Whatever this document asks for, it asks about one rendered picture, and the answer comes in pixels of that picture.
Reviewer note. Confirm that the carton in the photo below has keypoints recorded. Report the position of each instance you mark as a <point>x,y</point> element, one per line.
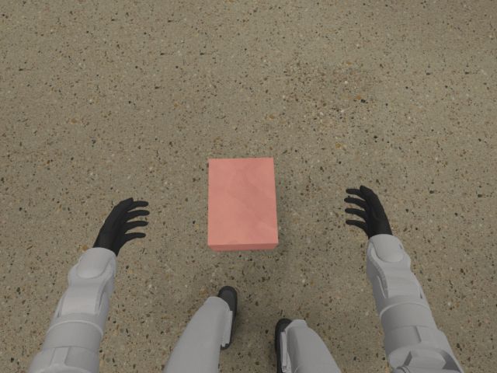
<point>242,204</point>

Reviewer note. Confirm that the left robot forearm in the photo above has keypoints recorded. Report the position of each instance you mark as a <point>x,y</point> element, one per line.
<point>77,326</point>

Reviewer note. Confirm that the robot right thigh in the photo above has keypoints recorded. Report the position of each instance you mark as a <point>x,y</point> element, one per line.
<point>303,350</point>

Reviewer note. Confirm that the left robot shin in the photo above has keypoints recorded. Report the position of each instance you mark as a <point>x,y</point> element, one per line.
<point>216,300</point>

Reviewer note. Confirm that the right robot forearm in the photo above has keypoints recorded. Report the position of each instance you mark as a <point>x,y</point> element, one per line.
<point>411,335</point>

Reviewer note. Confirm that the robot right hand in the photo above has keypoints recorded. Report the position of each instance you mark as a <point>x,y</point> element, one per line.
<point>376,221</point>

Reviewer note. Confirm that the robot left hand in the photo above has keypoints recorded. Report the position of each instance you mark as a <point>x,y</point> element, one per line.
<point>112,234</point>

